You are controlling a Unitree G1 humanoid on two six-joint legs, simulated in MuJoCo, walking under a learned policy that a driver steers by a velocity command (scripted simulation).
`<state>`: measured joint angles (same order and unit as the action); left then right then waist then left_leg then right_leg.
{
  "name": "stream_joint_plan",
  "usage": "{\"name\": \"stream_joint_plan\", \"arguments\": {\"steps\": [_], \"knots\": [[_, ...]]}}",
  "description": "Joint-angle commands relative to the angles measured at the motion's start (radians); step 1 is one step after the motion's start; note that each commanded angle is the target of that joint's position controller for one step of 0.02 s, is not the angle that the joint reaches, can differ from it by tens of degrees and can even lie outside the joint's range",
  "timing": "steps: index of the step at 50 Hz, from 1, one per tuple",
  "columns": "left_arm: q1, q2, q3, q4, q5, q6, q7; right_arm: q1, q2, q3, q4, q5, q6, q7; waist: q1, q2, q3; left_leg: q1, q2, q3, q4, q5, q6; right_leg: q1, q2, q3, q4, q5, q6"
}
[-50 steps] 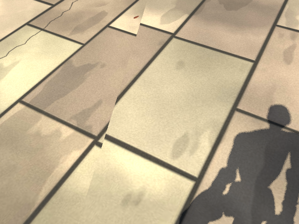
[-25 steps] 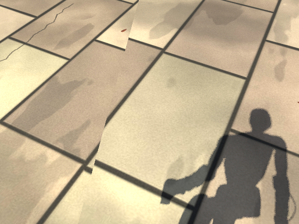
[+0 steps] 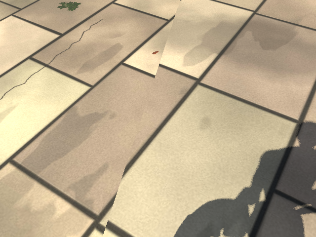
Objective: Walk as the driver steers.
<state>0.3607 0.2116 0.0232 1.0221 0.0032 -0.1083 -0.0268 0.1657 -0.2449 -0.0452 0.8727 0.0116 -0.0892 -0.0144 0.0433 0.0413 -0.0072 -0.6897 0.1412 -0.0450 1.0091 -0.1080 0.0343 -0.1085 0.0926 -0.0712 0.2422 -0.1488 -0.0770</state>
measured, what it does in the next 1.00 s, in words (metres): walks ahead: left foot, then right foot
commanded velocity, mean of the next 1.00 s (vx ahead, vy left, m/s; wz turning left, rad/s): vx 0.50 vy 0.00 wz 0.00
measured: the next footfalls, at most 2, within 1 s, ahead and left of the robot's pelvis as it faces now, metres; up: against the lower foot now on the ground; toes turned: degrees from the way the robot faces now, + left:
left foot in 0.26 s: +0.33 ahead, +0.16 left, +0.00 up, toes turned +2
right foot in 0.84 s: +0.64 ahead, -0.08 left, +0.00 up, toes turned -3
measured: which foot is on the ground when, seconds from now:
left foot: up 0.00-0.24, down 0.26-0.86, up 0.88-1.00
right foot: down 0.00-0.28, up 0.30-0.82, down 0.84-1.00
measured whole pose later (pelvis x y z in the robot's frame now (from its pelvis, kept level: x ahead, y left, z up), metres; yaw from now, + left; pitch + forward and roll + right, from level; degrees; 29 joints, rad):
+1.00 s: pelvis +0.55 +0.00 -0.01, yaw +0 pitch +1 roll +0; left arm 0.20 0.25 0.05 0.94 0.00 -0.10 -0.04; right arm 0.27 -0.27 -0.04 0.95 0.02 -0.09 0.00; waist 0.01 0.04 0.03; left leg -0.46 0.07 -0.03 1.17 -0.33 0.05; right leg -0.30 0.04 -0.07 0.42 -0.15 -0.07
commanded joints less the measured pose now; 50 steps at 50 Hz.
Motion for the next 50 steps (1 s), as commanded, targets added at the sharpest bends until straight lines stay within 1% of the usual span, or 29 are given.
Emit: {"name": "stream_joint_plan", "arguments": {"steps": [1,6,9,11,12,13,14,15,16,17,18,20,21,22,23,27,31,36,39,40,41,42,43,44,45,46,47,48,50], "knots": [[-0.016,0.15,0.024,-0.058,-0.006,-0.009,0.02,-0.035,-0.027,-0.004,-0.056,-0.003,-0.006,0.003,-0.02,-0.074,0.069,-0.006,0.004,0.009,-0.197,0.152,-0.012,-0.062,-0.279,0.18,-0.148,0.158,-0.154],[0.082,0.167,0.029,-0.026,-0.022,0.005,0.024,-0.196,-0.025,0.003,-0.108,0.01,-0.011,0.026,0.039,-0.087,0.094,0.007,-0.044,0.044,-0.399,0.181,-0.01,0.06,-0.302,0.159,-0.108,0.135,-0.131],[0.099,0.178,0.035,-0.013,-0.025,0.019,0.029,-0.236,-0.038,0.002,-0.139,0.013,-0.022,0.045,0.034,-0.097,0.102,0.013,-0.06,0.043,-0.463,0.1,0.022,0.146,-0.343,0.173,-0.05,0.16,-0.117],[0.07,0.199,0.042,-0.021,-0.025,0.028,0.031,-0.174,-0.068,-0.01,-0.134,0.012,-0.031,0.051,-0.017,-0.113,0.063,0.142,-0.096,0.07,-0.498,0.037,0.052,0.158,-0.348,0.17,0.027,0.313,-0.099],[0.042,0.201,0.041,-0.027,-0.023,0.032,0.031,-0.067,-0.097,-0.028,-0.103,0.01,-0.033,0.049,-0.08,-0.117,0.002,0.296,-0.131,0.098,-0.516,0.032,0.074,0.138,-0.316,0.136,0.15,0.482,-0.079],[0.023,0.183,0.034,-0.04,-0.015,0.034,0.031,0.126,-0.149,-0.055,-0.046,0.012,-0.035,0.04,-0.164,-0.095,-0.112,0.556,-0.123,0.08,-0.51,0.048,0.109,0.043,-0.26,0.091,0.364,0.536,-0.05],[0.066,0.119,0.009,-0.068,0.01,0.024,0.029,0.312,-0.256,-0.08,-0.012,-0.004,-0.03,0.031,-0.193,0.077,-0.288,0.918,0.122,-0.217,-0.49,0.063,0.204,-0.234,-0.165,0.031,0.739,0.206,-0.004],[0.155,0.019,-0.02,-0.058,-0.018,-0.002,0.019,0.351,-0.258,-0.076,0.004,-0.007,-0.025,0.038,-0.151,0.295,-0.413,1.145,0.284,-0.685,-0.681,-0.161,0.338,-0.555,-0.014,0.097,1.027,-0.375,0.037],[0.076,0.143,0.009,-0.063,-0.043,-0.023,0.016,0.297,-0.167,-0.049,-0.003,-0.005,-0.029,0.042,-0.162,0.168,-0.306,1.062,0.249,-0.661,-0.728,-0.231,0.284,-0.661,-0.08,0.206,1.127,-0.376,0.01],[-0.032,0.18,0.02,-0.102,-0.057,-0.031,0.015,0.197,-0.123,-0.033,-0.025,-0.005,-0.03,0.041,-0.139,0.101,-0.173,0.913,0.217,-0.5,-0.736,-0.162,0.236,-0.69,-0.13,0.181,1.121,-0.287,-0.008],[-0.089,0.17,0.023,-0.11,-0.042,-0.025,0.022,0.108,-0.087,-0.016,-0.038,-0.013,-0.031,0.05,-0.101,-0.022,-0.084,0.744,0.164,-0.362,-0.768,-0.011,0.201,-0.635,-0.178,0.154,1.066,-0.199,-0.007],[-0.043,0.137,0.029,-0.102,-0.022,-0.002,0.026,0.055,-0.05,-0.005,-0.036,-0.021,-0.04,0.06,-0.035,0.022,-0.049,0.591,0.101,-0.226,-0.817,0.115,0.192,-0.52,-0.228,0.157,0.96,-0.116,0.002],[-0.02,0.117,0.029,-0.096,-0.023,0.011,0.025,0.065,-0.051,-0.005,-0.023,-0.02,-0.041,0.062,-0.019,0.037,-0.044,0.555,0.086,-0.191,-0.843,0.112,0.197,-0.493,-0.226,0.147,0.934,-0.099,0.01],[-0.021,0.108,0.03,-0.092,-0.026,0.021,0.029,0.077,-0.06,-0.007,-0.012,-0.023,-0.043,0.061,-0.012,0.019,-0.031,0.529,0.072,-0.159,-0.862,0.129,0.2,-0.49,-0.226,0.138,0.92,-0.084,0.015],[-0.046,0.112,0.032,-0.103,-0.025,0.027,0.031,0.091,-0.082,-0.01,-0.004,-0.025,-0.046,0.056,-0.011,0.013,-0.009,0.521,0.074,-0.136,-0.875,0.168,0.205,-0.523,-0.225,0.135,0.89,-0.048,0.023],[-0.196,0.107,0.035,-0.153,-0.007,0.029,0.032,0.164,-0.104,-0.012,0.031,-0.02,-0.034,0.031,-0.042,0.004,0.033,0.567,0.064,-0.079,-0.9,0.19,0.189,-0.637,-0.232,0.13,0.689,0.136,0.048],[-0.341,0.093,0.026,-0.19,-0.01,0.019,0.021,0.213,-0.123,-0.012,0.056,-0.01,-0.027,0.02,-0.085,0.017,0.066,0.59,0.045,-0.029,-0.92,0.149,0.163,-0.595,-0.202,0.09,0.468,0.266,0.051],[-0.47,0.098,0.017,-0.238,-0.023,0.006,-0.003,0.279,-0.141,-0.019,0.103,0.0,-0.007,0.016,-0.121,0.023,0.115,0.743,0.095,-0.029,-0.877,0.145,0.159,-0.613,-0.178,0.075,0.318,0.2,0.036],[-0.434,0.13,0.026,-0.24,-0.026,-0.005,-0.019,0.255,-0.163,-0.029,0.109,0.003,0.011,0.01,-0.079,0.042,0.089,0.804,0.122,-0.03,-0.8,0.279,0.136,-0.515,-0.152,0.062,0.262,0.105,0.004],[-0.369,0.154,0.038,-0.223,-0.026,-0.008,-0.02,0.232,-0.173,-0.031,0.104,0.001,0.016,0.009,-0.041,0.059,0.045,0.804,0.111,-0.017,-0.727,0.437,0.125,-0.408,-0.122,0.038,0.252,0.084,-0.012],[-0.231,0.192,0.062,-0.178,-0.026,-0.008,-0.016,0.212,-0.163,-0.027,0.098,-0.004,0.025,0.01,0.029,0.055,-0.039,0.778,0.064,0.018,-0.566,0.574,0.103,-0.227,-0.085,0.01,0.237,0.087,-0.036],[-0.043,0.247,0.084,-0.126,-0.02,-0.007,-0.009,0.204,-0.138,-0.014,0.077,-0.014,0.027,0.009,0.097,0.02,-0.175,0.628,0.015,0.053,-0.324,0.483,0.072,0.059,-0.163,0.095,0.282,0.114,-0.082],[0.102,0.34,0.108,-0.098,0.0,0.003,-0.004,0.311,-0.031,0.017,0.064,-0.016,0.01,0.02,0.073,-0.206,-0.332,0.208,-0.145,0.096,0.088,0.085,-0.009,0.475,-0.417,0.525,0.241,-0.026,-0.239],[0.105,0.278,0.087,-0.092,-0.009,0.007,-0.008,0.312,-0.019,0.026,0.077,0.0,-0.015,0.023,0.072,-0.297,-0.394,0.039,-0.209,-0.046,0.27,-0.456,-0.007,0.532,-0.492,0.805,0.075,-0.114,-0.278],[0.025,0.217,0.068,-0.099,-0.021,0.005,-0.009,0.231,-0.115,0.001,0.054,0.028,-0.032,0.027,0.063,-0.236,-0.248,-0.053,-0.146,-0.083,0.346,-0.423,0.015,0.413,-0.452,0.684,0.058,-0.165,-0.221],[-0.073,0.182,0.056,-0.126,-0.02,0.007,-0.008,0.162,-0.137,-0.004,0.033,0.036,-0.039,0.025,0.033,-0.165,-0.14,-0.053,-0.088,-0.044,0.325,-0.331,0.027,0.252,-0.419,0.539,0.036,-0.112,-0.185],[-0.151,0.149,0.044,-0.141,-0.01,0.007,-0.013,0.112,-0.138,-0.011,0.025,0.021,-0.035,0.016,0.002,-0.081,-0.059,-0.007,-0.047,-0.023,0.26,-0.251,0.029,0.089,-0.375,0.433,-0.007,-0.037,-0.157],[-0.181,0.139,0.04,-0.142,0.0,0.0,-0.014,0.131,-0.122,-0.016,0.024,0.011,-0.023,0.01,-0.036,-0.118,-0.04,0.067,-0.015,-0.028,0.203,-0.2,0.027,-0.009,-0.352,0.37,-0.036,0.024,-0.153],[-0.174,0.123,0.037,-0.124,0.003,-0.009,-0.015,0.185,-0.074,-0.013,0.048,0.014,0.005,0.008,-0.064,-0.124,-0.026,0.144,-0.002,-0.024,0.148,-0.163,0.017,-0.089,-0.321,0.271,-0.087,0.074,-0.15]]}}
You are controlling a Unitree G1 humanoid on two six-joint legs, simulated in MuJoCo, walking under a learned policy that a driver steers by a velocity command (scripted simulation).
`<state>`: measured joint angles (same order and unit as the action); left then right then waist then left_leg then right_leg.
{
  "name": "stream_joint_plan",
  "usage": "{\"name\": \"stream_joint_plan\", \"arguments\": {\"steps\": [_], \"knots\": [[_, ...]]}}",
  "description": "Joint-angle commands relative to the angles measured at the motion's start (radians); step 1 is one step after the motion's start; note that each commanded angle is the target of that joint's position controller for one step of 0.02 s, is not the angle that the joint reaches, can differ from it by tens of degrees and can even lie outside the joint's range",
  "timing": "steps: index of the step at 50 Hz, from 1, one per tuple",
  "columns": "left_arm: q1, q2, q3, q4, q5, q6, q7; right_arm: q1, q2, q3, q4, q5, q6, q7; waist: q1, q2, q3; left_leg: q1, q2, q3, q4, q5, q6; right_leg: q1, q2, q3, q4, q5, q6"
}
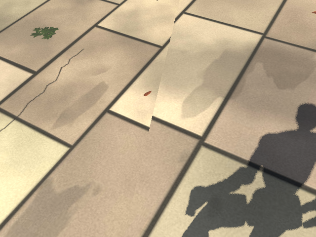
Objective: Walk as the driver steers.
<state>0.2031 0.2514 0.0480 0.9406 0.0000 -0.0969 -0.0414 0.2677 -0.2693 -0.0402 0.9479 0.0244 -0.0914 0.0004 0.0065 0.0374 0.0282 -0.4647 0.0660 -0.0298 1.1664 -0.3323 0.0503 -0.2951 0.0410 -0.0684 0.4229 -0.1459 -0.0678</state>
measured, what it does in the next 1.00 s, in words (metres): walks ahead, turning left: left foot, then right foot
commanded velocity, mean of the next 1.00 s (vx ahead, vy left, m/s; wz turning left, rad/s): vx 0.50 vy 0.00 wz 0.38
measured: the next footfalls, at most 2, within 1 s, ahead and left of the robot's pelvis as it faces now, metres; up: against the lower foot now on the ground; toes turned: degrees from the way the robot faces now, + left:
left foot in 0.40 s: +0.36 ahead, +0.14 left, +0.00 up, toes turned +13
right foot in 0.94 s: +0.73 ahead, +0.05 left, +0.00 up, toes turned +25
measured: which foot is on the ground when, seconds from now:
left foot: up 0.00-0.38, down 0.40-0.96, up 0.98-1.00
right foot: down 0.00-0.42, up 0.44-0.92, down 0.94-1.00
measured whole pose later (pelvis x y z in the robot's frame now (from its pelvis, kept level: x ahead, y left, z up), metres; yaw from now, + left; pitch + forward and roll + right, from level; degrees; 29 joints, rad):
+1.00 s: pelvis +0.56 +0.08 -0.02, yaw +25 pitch +3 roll -1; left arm 0.08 0.26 0.03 0.71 0.00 -0.14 -0.04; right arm 0.39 -0.29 -0.06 0.80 0.02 -0.04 -0.01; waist -0.06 0.02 0.00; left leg -0.17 -0.07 -0.18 0.89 -0.48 0.05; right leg -0.49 0.04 -0.03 0.55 -0.12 -0.05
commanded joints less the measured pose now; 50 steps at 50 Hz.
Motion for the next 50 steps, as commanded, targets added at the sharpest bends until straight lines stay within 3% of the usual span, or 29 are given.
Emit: {"name": "stream_joint_plan", "arguments": {"steps": [1,4,6,9,14,15,17,18,19,20,21,22,23,24,25,26,27,28,31,33,36,38,42,45,46,47,48,49,50], "knots": [[0.001,0.097,0.016,-0.03,0.01,-0.025,0.005,0.078,-0.043,-0.019,-0.027,0.004,0.016,-0.009,-0.031,-0.114,-0.046,-0.09,0.075,-0.038,-0.032,0.086,-0.004,0.083,-0.264,0.231,-0.287,0.094,-0.162],[0.056,0.131,0.025,-0.005,0.017,-0.028,0.028,-0.012,-0.046,-0.028,-0.066,0.0,0.025,-0.011,-0.011,-0.096,-0.008,-0.215,0.067,-0.075,-0.152,0.23,-0.016,0.136,-0.275,0.159,-0.308,0.164,-0.151],[0.068,0.133,0.025,-0.003,0.018,-0.025,0.039,-0.076,-0.049,-0.033,-0.09,0.0,0.022,-0.007,0.006,-0.083,0.005,-0.252,0.046,-0.093,-0.25,0.334,-0.015,0.167,-0.268,0.109,-0.314,0.184,-0.127],[0.077,0.146,0.023,-0.013,0.015,-0.031,0.051,-0.152,-0.027,-0.029,-0.118,-0.013,0.016,0.005,0.027,-0.076,0.006,-0.155,0.012,0.001,-0.385,0.509,-0.02,0.142,-0.226,0.0,-0.311,0.198,-0.1],[0.167,0.147,0.025,0.008,0.001,-0.007,0.052,-0.276,-0.014,-0.02,-0.201,-0.009,0.018,0.035,0.074,-0.068,0.072,-0.284,0.0,0.043,-0.453,0.365,0.013,0.338,-0.303,-0.019,-0.222,0.293,-0.103],[0.167,0.157,0.028,0.016,-0.012,0.009,0.054,-0.307,-0.002,-0.014,-0.236,-0.005,0.019,0.045,0.074,-0.086,0.095,-0.331,0.011,0.035,-0.513,0.258,0.027,0.389,-0.333,-0.008,-0.203,0.34,-0.098],[0.146,0.185,0.036,0.002,-0.014,0.031,0.064,-0.29,-0.022,-0.021,-0.266,-0.003,0.019,0.06,0.045,-0.09,0.056,-0.255,-0.028,0.104,-0.543,0.172,0.057,0.426,-0.345,-0.04,-0.108,0.575,-0.082],[0.123,0.205,0.042,-0.012,-0.013,0.038,0.071,-0.234,-0.046,-0.033,-0.266,-0.002,0.02,0.064,0.012,-0.113,0.003,-0.144,-0.067,0.142,-0.541,0.146,0.074,0.409,-0.336,-0.067,-0.022,0.762,-0.07],[0.103,0.215,0.045,-0.023,-0.012,0.046,0.078,-0.124,-0.084,-0.055,-0.248,0.001,0.021,0.065,-0.051,-0.115,-0.069,0.021,-0.113,0.163,-0.566,0.158,0.098,0.377,-0.313,-0.098,0.13,0.904,-0.053],[0.078,0.215,0.041,-0.041,-0.015,0.047,0.085,0.057,-0.145,-0.09,-0.209,0.006,0.022,0.053,-0.146,-0.075,-0.157,0.299,-0.13,0.111,-0.646,0.233,0.138,0.239,-0.258,-0.122,0.359,0.817,-0.017],[0.105,0.161,0.02,-0.071,0.018,0.032,0.083,0.191,-0.25,-0.121,-0.191,0.012,0.033,0.026,-0.166,0.094,-0.259,0.603,0.091,-0.224,-0.662,0.244,0.211,-0.046,-0.175,-0.139,0.69,0.316,0.025],[0.168,0.067,-0.013,-0.121,0.011,-0.013,0.058,0.156,-0.279,-0.112,-0.23,0.003,0.018,0.027,-0.073,0.262,-0.392,0.888,0.303,-0.839,-0.835,0.099,0.427,-0.435,0.042,0.045,0.998,-0.419,0.062],[0.056,0.163,0.011,-0.131,-0.026,-0.054,0.039,0.165,-0.178,-0.085,-0.23,-0.012,0.013,0.026,-0.128,0.128,-0.358,0.875,0.267,-0.76,-0.873,0.089,0.372,-0.552,-0.033,0.2,1.028,-0.366,0.029],[-0.015,0.174,0.012,-0.164,-0.047,-0.067,0.033,0.117,-0.136,-0.074,-0.236,-0.017,0.009,0.021,-0.115,0.064,-0.231,0.757,0.233,-0.591,-0.868,0.173,0.323,-0.584,-0.073,0.182,0.995,-0.278,0.012],[-0.018,0.151,0.008,-0.163,-0.029,-0.067,0.037,0.054,-0.117,-0.064,-0.253,-0.017,0.008,0.024,-0.061,-0.081,-0.161,0.592,0.196,-0.477,-0.878,0.294,0.288,-0.528,-0.116,0.175,0.922,-0.208,0.018],[-0.002,0.153,0.018,-0.16,-0.007,-0.053,0.043,-0.003,-0.092,-0.053,-0.272,-0.015,0.009,0.025,-0.024,-0.103,-0.122,0.477,0.154,-0.394,-0.9,0.38,0.261,-0.468,-0.146,0.169,0.844,-0.161,0.03],[0.029,0.152,0.022,-0.171,-0.004,-0.037,0.04,-0.029,-0.093,-0.05,-0.288,-0.02,0.01,0.025,0.011,-0.056,-0.11,0.386,0.133,-0.371,-0.928,0.417,0.272,-0.403,-0.16,0.176,0.806,-0.144,0.043],[0.042,0.15,0.025,-0.181,-0.001,-0.023,0.041,-0.039,-0.097,-0.051,-0.293,-0.013,0.008,0.024,0.026,-0.047,-0.091,0.344,0.118,-0.35,-0.944,0.444,0.276,-0.391,-0.164,0.169,0.764,-0.139,0.062],[-0.021,0.132,0.025,-0.22,0.018,0.0,0.055,0.01,-0.131,-0.058,-0.288,-0.007,0.008,0.009,0.018,-0.023,-0.054,0.279,0.075,-0.267,-0.961,0.524,0.253,-0.423,-0.152,0.141,0.629,-0.006,0.103],[-0.095,0.115,0.02,-0.252,0.021,0.0,0.059,0.06,-0.141,-0.06,-0.276,-0.005,0.016,-0.005,-0.009,0.002,-0.044,0.277,0.053,-0.246,-0.948,0.536,0.223,-0.441,-0.135,0.136,0.496,0.115,0.116],[-0.174,0.086,0.009,-0.27,0.016,-0.007,0.048,0.094,-0.129,-0.054,-0.254,0.002,0.025,-0.016,-0.05,0.05,-0.042,0.268,0.015,-0.189,-0.937,0.45,0.169,-0.363,-0.107,0.117,0.272,0.3,0.105],[-0.228,0.074,0.0,-0.286,0.009,-0.015,0.036,0.12,-0.127,-0.051,-0.233,0.003,0.025,-0.015,-0.078,0.065,-0.026,0.272,0.029,-0.201,-0.945,0.353,0.16,-0.315,-0.096,0.108,0.187,0.353,0.093],[-0.317,0.106,0.002,-0.33,0.002,-0.038,0.011,0.164,-0.146,-0.055,-0.199,0.003,0.034,-0.015,-0.108,0.065,0.015,0.43,0.105,-0.283,-0.869,0.313,0.166,-0.38,-0.084,0.119,0.081,0.243,0.055],[-0.232,0.139,0.015,-0.324,0.0,-0.053,0.004,0.14,-0.168,-0.062,-0.194,-0.004,0.05,-0.022,-0.062,0.103,-0.009,0.487,0.131,-0.307,-0.794,0.495,0.141,-0.271,-0.061,0.098,0.044,0.103,0.01],[-0.13,0.166,0.03,-0.298,0.002,-0.057,0.008,0.116,-0.165,-0.059,-0.201,-0.007,0.053,-0.02,-0.009,0.095,-0.064,0.485,0.092,-0.277,-0.694,0.653,0.122,-0.132,-0.037,0.071,0.017,0.099,-0.019],[0.017,0.205,0.046,-0.265,0.01,-0.059,0.012,0.1,-0.144,-0.048,-0.218,-0.017,0.052,-0.016,0.053,0.066,-0.186,0.416,0.04,-0.238,-0.517,0.69,0.099,0.106,-0.087,0.104,0.057,0.156,-0.069],[0.146,0.261,0.061,-0.244,0.02,-0.059,0.016,0.188,-0.086,-0.03,-0.229,-0.018,0.043,-0.009,0.058,-0.086,-0.342,0.116,-0.065,-0.172,-0.213,0.434,0.042,0.494,-0.264,0.351,0.097,0.175,-0.196],[0.239,0.232,0.062,-0.197,-0.005,-0.042,0.004,0.265,-0.052,-0.015,-0.214,-0.002,0.03,-0.005,0.064,-0.374,-0.441,-0.154,-0.175,-0.111,0.089,-0.214,-0.011,0.674,-0.41,0.705,-0.024,-0.033,-0.31],[0.222,0.165,0.038,-0.204,-0.033,-0.034,0.0,0.199,-0.143,-0.033,-0.227,0.011,0.023,-0.004,0.074,-0.252,-0.325,-0.271,-0.119,-0.178,0.145,-0.214,0.0,0.596,-0.404,0.744,-0.088,-0.204,-0.264]]}}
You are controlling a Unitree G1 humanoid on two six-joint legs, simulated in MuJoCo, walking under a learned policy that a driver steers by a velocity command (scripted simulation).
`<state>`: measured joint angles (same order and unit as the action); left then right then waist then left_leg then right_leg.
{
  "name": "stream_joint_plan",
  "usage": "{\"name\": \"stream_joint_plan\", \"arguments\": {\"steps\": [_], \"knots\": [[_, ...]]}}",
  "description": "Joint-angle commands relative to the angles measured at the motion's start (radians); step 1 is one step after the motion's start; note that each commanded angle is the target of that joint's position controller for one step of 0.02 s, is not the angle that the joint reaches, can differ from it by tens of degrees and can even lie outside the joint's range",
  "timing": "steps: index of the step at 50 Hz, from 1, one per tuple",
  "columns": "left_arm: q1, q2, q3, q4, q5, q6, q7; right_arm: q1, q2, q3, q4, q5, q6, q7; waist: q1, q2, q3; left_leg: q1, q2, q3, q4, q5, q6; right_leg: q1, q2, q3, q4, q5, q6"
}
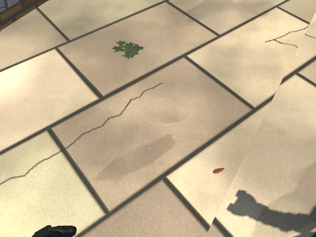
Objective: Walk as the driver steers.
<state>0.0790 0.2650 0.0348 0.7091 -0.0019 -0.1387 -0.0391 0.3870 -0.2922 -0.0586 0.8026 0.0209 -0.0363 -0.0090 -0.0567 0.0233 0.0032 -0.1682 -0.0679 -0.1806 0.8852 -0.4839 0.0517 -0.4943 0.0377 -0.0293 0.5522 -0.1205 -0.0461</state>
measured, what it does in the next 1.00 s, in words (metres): goes down: left foot 0.12 m lower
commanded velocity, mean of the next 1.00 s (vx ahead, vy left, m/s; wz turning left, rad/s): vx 0.50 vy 0.00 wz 0.03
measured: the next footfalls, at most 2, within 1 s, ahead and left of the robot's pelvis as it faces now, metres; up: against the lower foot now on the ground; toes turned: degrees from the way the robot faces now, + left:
left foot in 0.64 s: +0.49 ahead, +0.20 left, -0.12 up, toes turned +1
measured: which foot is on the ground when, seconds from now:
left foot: up 0.00-0.62, down 0.64-1.00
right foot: down 0.00-0.66, up 0.68-1.00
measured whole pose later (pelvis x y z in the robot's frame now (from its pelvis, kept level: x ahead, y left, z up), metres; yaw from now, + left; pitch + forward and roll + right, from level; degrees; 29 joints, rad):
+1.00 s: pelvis +0.54 +0.10 -0.10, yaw +1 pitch +3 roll +2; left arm 0.07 0.23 0.04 0.73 -0.01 -0.08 -0.01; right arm 0.42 -0.24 -0.05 0.92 0.02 -0.08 0.00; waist -0.07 -0.04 -0.02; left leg -0.05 -0.06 0.02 0.27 -0.28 0.03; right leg -0.68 -0.08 0.02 0.66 0.02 -0.01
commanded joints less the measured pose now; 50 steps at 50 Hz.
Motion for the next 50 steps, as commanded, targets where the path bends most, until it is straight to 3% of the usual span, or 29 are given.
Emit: {"name": "stream_joint_plan", "arguments": {"steps": [1,2,3,5,6,7,10,16,22,26,29,30,31,32,33,34,35,36,37,38,39,40,41,42,44,46,48,50], "knots": [[0.287,0.123,0.042,0.011,-0.022,0.018,0.002,-0.019,-0.136,-0.017,-0.103,0.024,-0.03,0.006,0.14,-0.143,-0.183,-0.588,0.06,0.011,0.421,0.021,-0.002,0.666,-0.368,0.574,-0.234,-0.234,-0.245],[0.231,0.118,0.037,0.005,-0.007,0.022,0.003,-0.072,-0.13,-0.016,-0.118,0.01,-0.026,0.006,0.113,-0.072,-0.089,-0.562,0.103,0.048,0.356,0.087,-0.005,0.513,-0.337,0.483,-0.263,-0.132,-0.229],[0.201,0.105,0.032,0.002,0.002,0.022,0.005,-0.092,-0.123,-0.022,-0.128,-0.012,-0.023,0.006,0.088,-0.052,-0.059,-0.521,0.133,0.054,0.29,0.122,-0.008,0.419,-0.318,0.439,-0.285,-0.042,-0.227],[0.196,0.117,0.032,0.002,0.018,0.013,-0.007,-0.05,-0.091,-0.026,-0.107,-0.007,-0.015,0.013,0.05,-0.072,-0.062,-0.412,0.134,0.08,0.198,0.186,-0.018,0.32,-0.255,0.325,-0.322,0.071,-0.23],[0.201,0.131,0.038,0.006,0.02,0.005,-0.009,-0.038,-0.082,-0.027,-0.097,-0.012,-0.013,0.014,0.045,-0.091,-0.075,-0.398,0.138,0.081,0.198,0.216,-0.019,0.314,-0.267,0.312,-0.325,0.137,-0.241],[0.21,0.135,0.041,0.016,0.011,0.002,-0.006,-0.045,-0.07,-0.028,-0.095,-0.013,-0.007,0.011,0.041,-0.078,-0.049,-0.406,0.134,0.093,0.138,0.275,-0.027,0.282,-0.238,0.244,-0.341,0.177,-0.234],[0.285,0.137,0.045,0.076,-0.022,0.01,0.033,-0.155,-0.064,-0.033,-0.131,-0.024,-0.019,0.01,0.049,-0.089,-0.032,-0.521,0.167,0.047,-0.003,0.461,-0.039,0.364,-0.257,0.232,-0.321,0.213,-0.206],[0.365,0.135,0.04,0.114,-0.01,0.025,0.063,-0.275,-0.047,-0.03,-0.153,-0.034,-0.024,0.036,0.079,-0.076,-0.01,-0.541,0.154,0.058,-0.145,0.72,-0.022,0.341,-0.241,0.196,-0.23,0.122,-0.172],[0.459,0.129,0.036,0.12,-0.004,0.06,0.079,-0.408,-0.027,-0.018,-0.206,-0.023,-0.04,0.082,0.148,-0.079,0.068,-0.713,0.161,0.063,-0.2,0.682,-0.009,0.445,-0.29,0.289,-0.082,-0.005,-0.182],[0.463,0.132,0.04,0.116,-0.016,0.092,0.097,-0.442,-0.004,-0.004,-0.214,-0.006,-0.047,0.113,0.179,-0.086,0.103,-0.572,0.148,0.099,-0.316,0.743,-0.017,0.356,-0.262,0.248,0.014,-0.063,-0.132],[0.438,0.153,0.052,0.116,-0.024,0.101,0.098,-0.393,-0.017,-0.009,-0.183,0.009,-0.043,0.102,0.175,-0.105,0.103,-0.392,0.159,0.112,-0.417,0.712,-0.023,0.32,-0.245,0.224,0.095,-0.031,-0.091],[0.443,0.149,0.054,0.124,-0.023,0.099,0.09,-0.368,-0.044,-0.019,-0.166,0.003,-0.047,0.091,0.162,-0.076,0.083,-0.347,0.149,0.136,-0.454,0.685,-0.011,0.355,-0.229,0.207,0.178,0.072,-0.082],[0.435,0.158,0.057,0.13,-0.021,0.096,0.082,-0.257,-0.073,-0.035,-0.13,-0.005,-0.056,0.077,0.105,-0.064,0.023,-0.203,0.125,0.17,-0.505,0.704,0.009,0.355,-0.204,0.18,0.324,0.201,-0.065],[0.42,0.143,0.052,0.135,-0.026,0.082,0.072,-0.075,-0.101,-0.048,-0.07,-0.019,-0.064,0.066,0.008,-0.043,-0.069,0.06,0.121,0.209,-0.52,0.799,0.03,0.261,-0.152,0.128,0.557,0.219,-0.029],[0.483,0.064,0.04,0.16,-0.017,0.059,0.058,0.076,-0.134,-0.056,-0.024,-0.04,-0.063,0.059,-0.046,0.101,-0.212,0.461,0.251,0.099,-0.338,1.091,0.096,-0.068,-0.059,0.084,0.974,-0.271,0.032],[0.622,0.005,0.012,0.159,-0.026,0.02,0.041,0.137,-0.19,-0.047,-0.027,-0.052,-0.06,0.057,-0.011,0.346,-0.367,0.714,0.442,-0.123,-0.094,1.525,0.197,-0.347,-0.011,0.2,1.317,-0.667,0.067],[0.592,0.079,0.014,0.117,-0.065,-0.005,0.04,0.236,-0.222,-0.071,0.008,-0.02,-0.039,0.069,-0.07,0.345,-0.541,0.746,0.507,-0.369,-0.286,1.036,0.305,-0.401,0.005,0.228,1.36,-0.61,0.081],[0.442,0.09,0.022,0.078,-0.078,-0.004,0.053,0.182,-0.201,-0.066,0.027,-0.014,-0.024,0.057,-0.054,0.188,-0.396,0.629,0.488,-0.382,-0.43,0.689,0.297,-0.513,-0.061,0.141,1.298,-0.528,0.087],[0.305,0.083,0.015,0.042,-0.061,0.009,0.072,0.077,-0.14,-0.045,0.018,-0.009,-0.02,0.039,-0.033,0.079,-0.269,0.473,0.453,-0.36,-0.508,0.524,0.277,-0.556,-0.106,0.061,1.257,-0.436,0.088],[0.264,0.085,0.014,0.031,-0.042,0.024,0.082,-0.003,-0.121,-0.029,-0.002,-0.023,-0.031,0.034,-0.007,0.025,-0.19,0.291,0.471,-0.353,-0.536,0.565,0.293,-0.501,-0.136,0.06,1.241,-0.374,0.08],[0.264,0.067,0.019,0.028,-0.021,0.036,0.081,-0.063,-0.079,-0.015,-0.002,-0.036,-0.047,0.034,0.042,0.003,-0.147,0.121,0.468,-0.332,-0.536,0.653,0.281,-0.414,-0.165,0.112,1.168,-0.294,0.065],[0.26,0.053,0.019,0.028,-0.018,0.05,0.075,-0.086,-0.044,-0.003,0.009,-0.035,-0.059,0.041,0.075,0.028,-0.089,0.023,0.419,-0.251,-0.566,0.616,0.249,-0.382,-0.191,0.124,1.077,-0.271,0.043],[0.232,0.05,0.028,0.016,-0.024,0.058,0.068,-0.136,-0.033,0.003,0.004,-0.026,-0.066,0.04,0.112,0.045,-0.011,-0.073,0.343,-0.14,-0.631,0.534,0.197,-0.344,-0.213,0.138,0.827,-0.181,0.041],[0.198,0.048,0.027,0.009,-0.015,0.065,0.068,-0.142,-0.059,-0.006,0.003,-0.03,-0.072,0.03,0.101,0.077,0.035,-0.156,0.292,-0.052,-0.685,0.555,0.179,-0.273,-0.199,0.108,0.659,-0.095,0.051],[0.145,0.014,0.021,0.003,0.006,0.058,0.057,-0.106,-0.067,-0.008,0.022,-0.037,-0.069,0.007,0.088,0.082,0.02,-0.186,0.237,0.06,-0.698,0.683,0.166,-0.135,-0.165,0.067,0.388,0.086,0.06],[0.088,-0.01,0.011,-0.005,-0.004,0.053,0.037,-0.071,-0.101,-0.02,0.034,-0.017,-0.066,-0.002,0.068,0.072,0.003,-0.13,0.245,0.086,-0.729,0.684,0.167,-0.057,-0.128,0.042,0.193,0.165,0.058],[0.009,0.005,0.014,-0.024,-0.015,0.055,0.025,-0.027,-0.111,-0.027,0.055,0.004,-0.061,-0.004,0.039,0.052,0.025,-0.022,0.277,0.069,-0.741,0.607,0.159,-0.079,-0.118,0.049,0.087,0.192,0.044],[-0.062,0.022,0.019,-0.047,-0.017,0.054,0.016,0.02,-0.105,-0.031,0.075,0.012,-0.05,-0.001,0.014,0.031,0.057,0.085,0.306,0.058,-0.728,0.549,0.144,-0.126,-0.116,0.057,0.021,0.182,0.018]]}}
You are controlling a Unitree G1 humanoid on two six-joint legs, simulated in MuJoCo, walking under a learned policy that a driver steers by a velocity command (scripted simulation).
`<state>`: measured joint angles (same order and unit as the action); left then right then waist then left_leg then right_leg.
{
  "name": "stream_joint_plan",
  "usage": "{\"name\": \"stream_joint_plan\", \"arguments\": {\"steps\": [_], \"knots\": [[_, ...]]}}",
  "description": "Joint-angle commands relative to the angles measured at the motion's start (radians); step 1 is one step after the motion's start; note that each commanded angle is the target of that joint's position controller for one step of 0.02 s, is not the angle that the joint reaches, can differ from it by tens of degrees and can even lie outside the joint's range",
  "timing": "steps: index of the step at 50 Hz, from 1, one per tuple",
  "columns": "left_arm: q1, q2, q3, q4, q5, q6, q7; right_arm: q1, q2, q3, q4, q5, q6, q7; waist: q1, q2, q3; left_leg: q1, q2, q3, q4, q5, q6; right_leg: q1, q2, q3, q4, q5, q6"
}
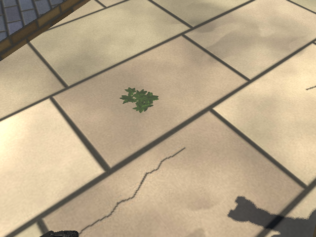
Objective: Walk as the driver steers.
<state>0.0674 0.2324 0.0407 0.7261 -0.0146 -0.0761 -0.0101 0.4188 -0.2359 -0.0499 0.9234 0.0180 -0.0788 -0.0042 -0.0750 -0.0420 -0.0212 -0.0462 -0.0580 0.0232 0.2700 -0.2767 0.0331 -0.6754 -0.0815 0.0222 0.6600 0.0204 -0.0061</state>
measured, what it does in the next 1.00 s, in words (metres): walks ahead: right foot, then left foot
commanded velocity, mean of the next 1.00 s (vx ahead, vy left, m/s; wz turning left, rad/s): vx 0.50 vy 0.00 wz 0.00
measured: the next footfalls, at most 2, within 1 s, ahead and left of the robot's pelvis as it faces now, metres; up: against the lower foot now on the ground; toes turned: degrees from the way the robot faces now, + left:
right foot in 0.12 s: +0.25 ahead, -0.13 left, +0.00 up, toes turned -2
left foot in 0.66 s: +0.53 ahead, +0.12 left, +0.00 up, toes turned +1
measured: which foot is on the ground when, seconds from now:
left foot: down 0.00-0.14, up 0.16-0.64, down 0.66-1.00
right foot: up 0.00-0.10, down 0.12-0.68, up 0.70-1.00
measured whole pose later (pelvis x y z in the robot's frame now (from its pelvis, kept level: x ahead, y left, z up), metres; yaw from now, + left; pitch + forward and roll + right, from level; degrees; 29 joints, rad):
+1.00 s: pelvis +0.54 +0.03 +0.01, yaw +0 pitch +1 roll +1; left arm 0.10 0.27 0.07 0.84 -0.01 -0.07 0.00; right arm 0.35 -0.24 -0.06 0.92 0.00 -0.08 0.01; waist -0.06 -0.04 0.01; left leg -0.05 -0.06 0.04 0.21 -0.18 0.06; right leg -0.68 -0.13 0.04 0.75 0.01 0.00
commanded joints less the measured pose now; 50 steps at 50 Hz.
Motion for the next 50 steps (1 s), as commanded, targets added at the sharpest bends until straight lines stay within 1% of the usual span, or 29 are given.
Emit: {"name": "stream_joint_plan", "arguments": {"steps": [1,4,5,6,7,8,9,10,11,12,14,16,19,23,28,30,31,32,33,34,35,36,37,38,39,41,43,46,50], "knots": [[-0.077,0.062,0.016,-0.074,-0.002,-0.012,-0.018,0.001,-0.165,-0.043,-0.04,0.012,0.0,-0.006,0.024,0.087,0.091,0.003,0.308,-0.149,-0.098,0.334,0.155,0.043,0.006,0.004,-0.109,0.017,-0.034],[-0.051,0.097,0.032,-0.072,0.002,-0.017,-0.027,-0.009,-0.186,-0.054,-0.039,0.002,0.02,-0.004,0.059,0.104,0.058,0.066,0.305,-0.132,0.01,0.497,0.126,0.155,0.047,-0.039,-0.154,-0.093,-0.071],[0.044,0.124,0.049,-0.043,0.006,-0.017,-0.023,-0.019,-0.181,-0.052,-0.043,0.0,0.024,-0.003,0.108,0.102,-0.004,0.053,0.265,-0.099,0.131,0.646,0.106,0.304,0.079,-0.069,-0.169,-0.098,-0.09],[0.22,0.178,0.073,0.005,0.011,-0.016,-0.016,-0.035,-0.158,-0.041,-0.061,-0.01,0.026,-0.005,0.177,0.074,-0.128,-0.064,0.209,-0.053,0.351,0.628,0.074,0.575,0.031,-0.015,-0.12,-0.038,-0.128],[0.363,0.275,0.096,0.031,0.026,-0.015,-0.013,0.059,-0.068,-0.01,-0.086,-0.013,0.013,-0.002,0.185,-0.113,-0.296,-0.439,0.075,0.017,0.764,0.294,-0.002,0.985,-0.215,0.377,-0.153,-0.144,-0.272],[0.409,0.244,0.087,0.05,0.006,-0.012,-0.016,0.056,-0.065,-0.005,-0.075,-0.018,-0.006,0.004,0.193,-0.227,-0.373,-0.613,0.006,-0.095,0.972,-0.264,-0.016,1.067,-0.305,0.704,-0.312,-0.259,-0.329],[0.334,0.202,0.068,0.039,0.003,-0.012,-0.014,-0.012,-0.15,-0.03,-0.095,0.006,-0.02,0.011,0.183,-0.154,-0.243,-0.719,0.064,-0.145,1.069,-0.243,-0.004,0.968,-0.286,0.628,-0.337,-0.343,-0.287],[0.253,0.175,0.058,0.021,0.006,-0.01,-0.01,-0.093,-0.158,-0.031,-0.118,0.018,-0.026,0.012,0.162,-0.079,-0.135,-0.725,0.115,-0.119,1.049,-0.156,0.006,0.815,-0.252,0.495,-0.358,-0.308,-0.257],[0.192,0.148,0.049,0.019,0.013,-0.01,-0.012,-0.139,-0.147,-0.032,-0.132,0.008,-0.026,0.008,0.133,-0.021,-0.055,-0.699,0.15,-0.098,0.976,-0.087,0.007,0.673,-0.214,0.396,-0.396,-0.232,-0.243],[0.155,0.12,0.041,0.017,0.021,-0.016,-0.013,-0.141,-0.142,-0.039,-0.132,-0.002,-0.017,0.003,0.098,-0.03,-0.026,-0.639,0.181,-0.103,0.914,-0.042,0.007,0.58,-0.179,0.328,-0.428,-0.167,-0.227],[0.141,0.111,0.04,0.029,0.019,-0.027,-0.014,-0.105,-0.105,-0.037,-0.12,-0.004,0.005,-0.003,0.062,-0.048,-0.017,-0.561,0.196,-0.098,0.853,-0.002,-0.003,0.496,-0.15,0.257,-0.48,-0.116,-0.228],[0.162,0.137,0.047,0.049,0.016,-0.034,-0.008,-0.14,-0.094,-0.037,-0.131,-0.01,0.016,-0.007,0.057,-0.028,0.005,-0.587,0.202,-0.09,0.779,0.059,-0.02,0.48,-0.148,0.206,-0.517,-0.053,-0.241],[0.207,0.161,0.053,0.079,0.012,-0.029,0.006,-0.242,-0.083,-0.033,-0.158,-0.016,0.015,-0.007,0.082,-0.006,0.032,-0.641,0.202,-0.083,0.603,0.216,-0.04,0.512,-0.134,0.138,-0.537,0.002,-0.229],[0.265,0.178,0.056,0.115,-0.001,-0.023,0.014,-0.372,-0.065,-0.021,-0.189,-0.009,0.007,0.007,0.127,-0.017,0.061,-0.586,0.163,-0.052,0.387,0.375,-0.043,0.532,-0.104,0.059,-0.538,-0.024,-0.196],[0.33,0.19,0.061,0.166,-0.01,-0.006,0.016,-0.486,-0.083,-0.017,-0.239,0.003,-0.004,0.034,0.159,-0.028,0.095,-0.592,0.139,-0.047,0.264,0.308,-0.01,0.668,-0.167,0.072,-0.473,-0.02,-0.182],[0.321,0.206,0.066,0.176,-0.011,0.003,0.019,-0.464,-0.105,-0.022,-0.24,0.002,-0.011,0.04,0.135,-0.045,0.081,-0.535,0.123,-0.034,0.232,0.23,0.016,0.712,-0.187,0.081,-0.423,0.062,-0.165],[0.304,0.215,0.068,0.177,-0.012,0.009,0.02,-0.409,-0.12,-0.03,-0.228,0.002,-0.015,0.04,0.098,-0.054,0.053,-0.449,0.1,-0.011,0.215,0.2,0.033,0.718,-0.179,0.069,-0.361,0.189,-0.153],[0.286,0.207,0.065,0.175,-0.012,0.014,0.021,-0.289,-0.151,-0.048,-0.19,-0.003,-0.016,0.036,0.035,-0.043,-0.017,-0.28,0.068,0.021,0.192,0.204,0.057,0.698,-0.138,0.032,-0.223,0.339,-0.13],[0.286,0.17,0.049,0.163,-0.001,0.016,0.022,-0.108,-0.211,-0.073,-0.141,-0.01,-0.017,0.027,-0.033,0.0,-0.147,0.001,0.132,-0.046,0.229,0.235,0.101,0.567,-0.083,-0.015,0.013,0.279,-0.095],[0.385,0.067,0.015,0.14,0.009,-0.001,0.015,0.014,-0.318,-0.098,-0.121,-0.027,-0.012,0.022,-0.025,0.227,-0.302,0.411,0.391,-0.468,0.201,0.119,0.253,0.155,0.067,-0.073,0.414,-0.084,-0.018],[0.379,0.078,0.013,0.154,0.003,-0.024,0.01,0.038,-0.257,-0.079,-0.111,-0.013,-0.008,0.028,-0.034,0.31,-0.37,0.46,0.457,-0.742,0.05,0.005,0.297,-0.003,0.122,0.057,0.575,-0.593,-0.014],[0.296,0.168,0.038,0.133,-0.024,-0.037,0.004,-0.026,-0.199,-0.058,-0.117,-0.009,-0.009,0.028,-0.032,0.233,-0.233,0.358,0.42,-0.623,0.036,-0.045,0.246,-0.092,0.057,0.091,0.651,-0.556,-0.031],[0.226,0.173,0.038,0.116,-0.027,-0.041,0.005,-0.102,-0.171,-0.049,-0.135,-0.01,-0.008,0.027,-0.009,0.172,-0.134,0.219,0.383,-0.491,0.02,0.014,0.214,-0.096,0.006,0.06,0.624,-0.468,-0.041],[0.188,0.164,0.04,0.111,-0.013,-0.039,0.01,-0.164,-0.144,-0.04,-0.14,-0.017,-0.008,0.03,0.018,0.116,-0.059,0.081,0.342,-0.399,-0.015,0.091,0.199,-0.062,-0.027,0.043,0.561,-0.392,-0.038],[0.194,0.155,0.046,0.114,-0.004,-0.028,0.013,-0.2,-0.12,-0.033,-0.144,-0.024,-0.014,0.032,0.053,0.134,-0.029,-0.011,0.311,-0.336,-0.048,0.154,0.185,-0.002,-0.057,0.051,0.504,-0.339,-0.036],[0.224,0.114,0.043,0.126,-0.001,-0.004,0.014,-0.21,-0.115,-0.032,-0.133,-0.023,-0.023,0.033,0.085,0.142,-0.017,-0.092,0.286,-0.27,-0.099,0.224,0.192,0.068,-0.069,0.046,0.45,-0.294,-0.024],[0.192,0.103,0.042,0.113,0.004,0.008,0.017,-0.188,-0.141,-0.039,-0.115,-0.021,-0.03,0.027,0.092,0.12,0.01,-0.107,0.284,-0.221,-0.131,0.298,0.206,0.035,-0.072,0.039,0.38,-0.229,-0.005],[0.095,0.095,0.041,0.084,0.012,0.007,0.015,-0.141,-0.158,-0.041,-0.086,-0.019,-0.024,0.011,0.07,0.101,0.038,-0.08,0.27,-0.16,-0.148,0.35,0.194,-0.02,-0.067,0.034,0.211,-0.071,0.015],[-0.042,0.071,0.027,0.051,0.005,-0.002,-0.001,-0.081,-0.171,-0.04,-0.053,-0.009,-0.017,0.001,0.024,0.105,0.075,-0.066,0.241,-0.093,-0.162,0.301,0.165,0.03,-0.026,-0.006,-0.01,0.087,0.013]]}}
